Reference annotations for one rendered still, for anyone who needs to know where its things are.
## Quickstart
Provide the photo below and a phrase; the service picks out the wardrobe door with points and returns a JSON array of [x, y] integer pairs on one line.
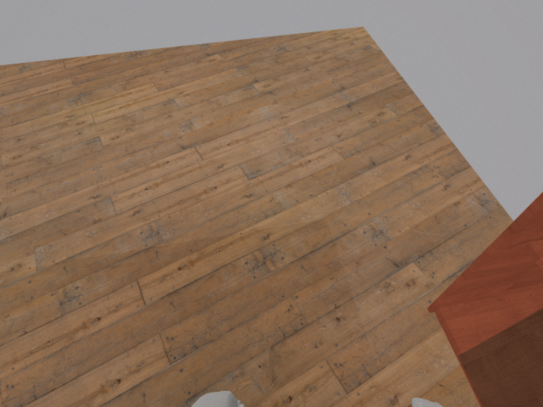
[[506, 370]]

